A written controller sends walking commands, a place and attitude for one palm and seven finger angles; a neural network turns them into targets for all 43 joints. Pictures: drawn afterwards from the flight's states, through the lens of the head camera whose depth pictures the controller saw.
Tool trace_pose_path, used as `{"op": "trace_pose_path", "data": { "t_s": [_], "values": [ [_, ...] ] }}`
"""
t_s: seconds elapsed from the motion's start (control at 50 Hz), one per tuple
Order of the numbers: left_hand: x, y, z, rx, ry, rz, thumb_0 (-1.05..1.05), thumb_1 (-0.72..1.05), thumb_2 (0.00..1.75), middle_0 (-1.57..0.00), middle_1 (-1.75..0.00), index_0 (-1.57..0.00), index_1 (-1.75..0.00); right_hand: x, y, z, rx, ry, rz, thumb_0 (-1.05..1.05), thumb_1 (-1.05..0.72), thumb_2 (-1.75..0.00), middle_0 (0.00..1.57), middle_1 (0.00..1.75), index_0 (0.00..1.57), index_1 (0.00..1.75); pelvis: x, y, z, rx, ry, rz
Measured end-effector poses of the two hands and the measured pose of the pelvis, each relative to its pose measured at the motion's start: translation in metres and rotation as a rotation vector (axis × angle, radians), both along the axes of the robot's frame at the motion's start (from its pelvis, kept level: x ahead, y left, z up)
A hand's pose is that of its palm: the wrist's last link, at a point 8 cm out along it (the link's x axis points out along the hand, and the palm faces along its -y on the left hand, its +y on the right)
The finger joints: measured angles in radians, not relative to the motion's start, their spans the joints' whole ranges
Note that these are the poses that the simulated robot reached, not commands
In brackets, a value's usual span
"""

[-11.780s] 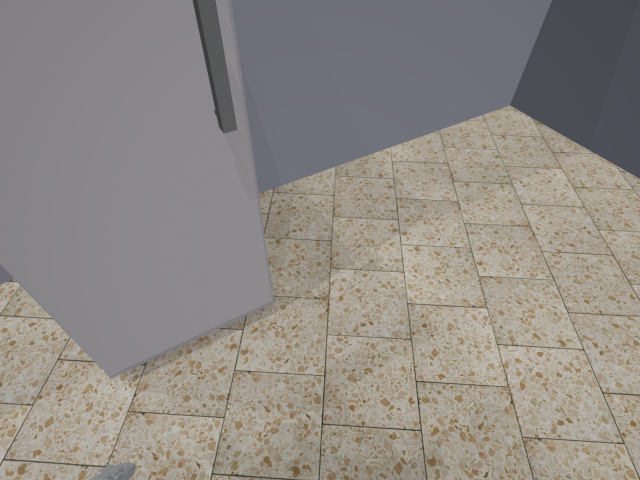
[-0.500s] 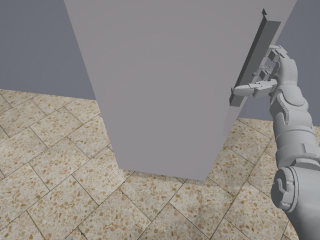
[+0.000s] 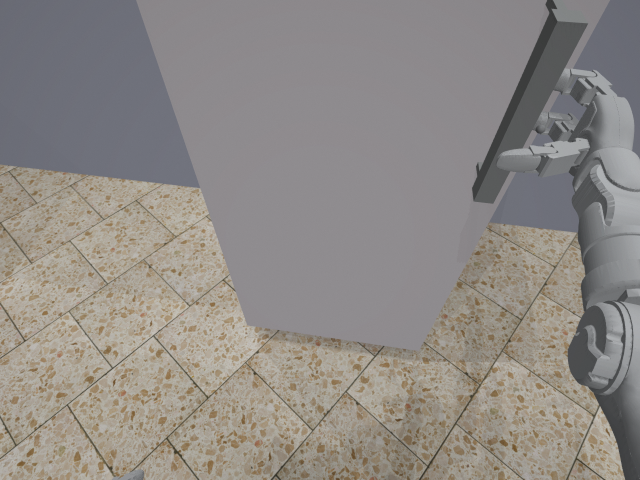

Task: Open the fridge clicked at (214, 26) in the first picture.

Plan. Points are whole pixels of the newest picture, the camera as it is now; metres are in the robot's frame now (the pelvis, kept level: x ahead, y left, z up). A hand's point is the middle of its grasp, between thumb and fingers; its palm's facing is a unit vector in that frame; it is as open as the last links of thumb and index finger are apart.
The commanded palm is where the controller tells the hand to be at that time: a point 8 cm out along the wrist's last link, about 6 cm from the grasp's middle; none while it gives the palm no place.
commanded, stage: feel for the door with the fingertips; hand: right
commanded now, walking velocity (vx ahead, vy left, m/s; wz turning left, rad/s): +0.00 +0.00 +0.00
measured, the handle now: (513, 112) +0.55 -0.14 +0.18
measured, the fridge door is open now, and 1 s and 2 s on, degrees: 0 0 0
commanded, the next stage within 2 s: slide the fingers in behind the handle in 0.06 s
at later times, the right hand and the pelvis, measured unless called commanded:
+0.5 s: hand (538, 129) +0.50 -0.16 +0.19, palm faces +0.01 +1.00 +0.02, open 13.9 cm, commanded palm +0.47 -0.21 +0.19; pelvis +0.01 -0.02 +0.00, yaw +1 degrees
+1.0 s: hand (512, 125) +0.50 -0.13 +0.19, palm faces +0.03 +1.00 +0.00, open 14.0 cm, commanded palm +0.48 -0.19 +0.19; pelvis +0.00 -0.01 +0.00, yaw +0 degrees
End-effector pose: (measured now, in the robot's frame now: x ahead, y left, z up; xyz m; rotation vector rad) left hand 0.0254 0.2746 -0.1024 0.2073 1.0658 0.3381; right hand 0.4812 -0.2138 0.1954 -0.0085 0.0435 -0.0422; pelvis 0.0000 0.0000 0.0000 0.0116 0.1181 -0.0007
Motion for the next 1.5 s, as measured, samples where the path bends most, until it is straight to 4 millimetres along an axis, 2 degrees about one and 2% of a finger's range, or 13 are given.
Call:
{"op": "trace_pose_path", "data": {
  "t_s": [0.28,0.42,0.56,0.68,0.84,1.02,1.12,1.2,1.32,1.5],
  "values": [
    [-0.022,-0.021,-0.003,-0.015,0.063,0.022,0.01,0.9,0.9,-0.2,-0.3,-0.2,-0.3,0.007,-0.007,0.003,0.003,-0.023,0.03,-0.01,0.5,-0.3,0.34,1.22,0.35,1.25,0.006,-0.016,-0.001,0.007,0.017,0.002],
    [-0.015,-0.036,-0.005,-0.041,0.033,0.023,0.01,0.9,0.9,-0.2,-0.3,-0.2,-0.3,0.004,0.004,0.002,0.028,-0.044,0.05,-0.01,0.5,-0.3,0.31,1.21,0.32,1.22,0.009,-0.023,0.0,0.008,0.003,0.014],
    [0.001,-0.042,-0.004,-0.053,-0.024,0.015,0.01,0.9,0.9,-0.2,-0.3,-0.2,-0.3,-0.003,-0.001,-0.003,-0.002,-0.033,0.022,-0.01,0.5,-0.3,0.3,1.2,0.3,1.21,0.01,-0.025,0.001,0.007,-0.01,0.021],
    [0.017,-0.04,-0.003,-0.051,-0.039,-0.021,0.01,0.9,0.9,-0.2,-0.3,-0.2,-0.3,-0.012,0.008,0.001,-0.006,-0.039,0.046,-0.01,0.5,-0.3,0.3,1.2,0.3,1.2,0.008,-0.024,0.001,0.008,-0.025,0.004],
    [0.027,-0.032,-0.001,-0.036,-0.062,-0.052,0.01,0.9,0.9,-0.2,-0.3,-0.2,-0.3,-0.006,0.027,0.003,0.009,-0.011,0.036,-0.01,0.5,-0.3,0.3,1.2,0.3,1.2,0.003,-0.019,0.001,0.003,-0.017,-0.005],
    [0.007,-0.02,-0.005,-0.044,-0.022,-0.015,0.01,0.9,0.9,-0.2,-0.3,-0.2,-0.3,0.001,0.031,0.0,0.007,-0.019,0.012,-0.01,0.5,-0.3,0.3,1.2,0.3,1.2,0.005,-0.009,0.0,-0.003,-0.006,0.01],
    [-0.007,-0.014,-0.007,-0.046,0.013,0.013,0.01,0.9,0.9,-0.2,-0.3,-0.2,-0.3,-0.001,0.029,-0.001,0.002,-0.03,0.013,-0.01,0.5,-0.3,0.3,1.2,0.3,1.2,0.007,-0.004,0.001,-0.003,-0.01,0.014],
    [-0.009,-0.01,-0.007,-0.045,0.024,0.023,0.01,0.9,0.9,-0.2,-0.3,-0.2,-0.3,-0.005,0.03,0.0,0.005,-0.032,0.023,-0.01,0.5,-0.3,0.3,1.2,0.3,1.2,0.008,-0.002,0.002,-0.002,-0.018,0.012],
    [0.001,-0.007,-0.005,-0.038,0.0,0.008,0.01,0.9,0.9,-0.2,-0.3,-0.2,-0.3,-0.008,0.04,0.001,0.016,-0.019,0.038,-0.01,0.5,-0.3,0.3,1.2,0.3,1.2,0.006,0.0,0.002,-0.001,-0.025,0.005],
    [0.021,-0.012,-0.003,-0.045,-0.057,-0.027,0.01,0.9,0.9,-0.2,-0.3,-0.2,-0.3,-0.008,0.043,0.001,-0.001,-0.011,0.02,-0.01,0.5,-0.3,0.3,1.2,0.3,1.2,0.003,-0.002,0.002,-0.003,-0.023,0.003]
  ]
}}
